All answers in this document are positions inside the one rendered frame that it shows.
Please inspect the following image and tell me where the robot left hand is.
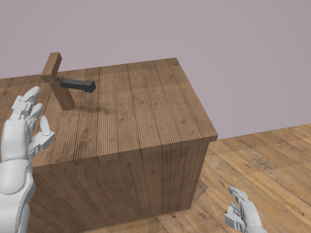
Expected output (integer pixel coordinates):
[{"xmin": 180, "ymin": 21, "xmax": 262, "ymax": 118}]
[{"xmin": 0, "ymin": 86, "xmax": 55, "ymax": 163}]

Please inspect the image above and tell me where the counter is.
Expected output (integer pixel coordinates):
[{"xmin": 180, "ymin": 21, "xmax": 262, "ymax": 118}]
[{"xmin": 0, "ymin": 51, "xmax": 219, "ymax": 233}]

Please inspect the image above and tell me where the robot right hand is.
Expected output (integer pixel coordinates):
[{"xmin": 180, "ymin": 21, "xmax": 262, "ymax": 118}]
[{"xmin": 225, "ymin": 185, "xmax": 262, "ymax": 233}]

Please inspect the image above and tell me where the tap lever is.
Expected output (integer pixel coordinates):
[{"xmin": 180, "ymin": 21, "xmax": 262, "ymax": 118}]
[{"xmin": 55, "ymin": 78, "xmax": 96, "ymax": 93}]

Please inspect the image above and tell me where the robot left forearm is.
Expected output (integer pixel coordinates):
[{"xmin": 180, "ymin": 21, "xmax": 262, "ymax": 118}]
[{"xmin": 0, "ymin": 159, "xmax": 36, "ymax": 233}]

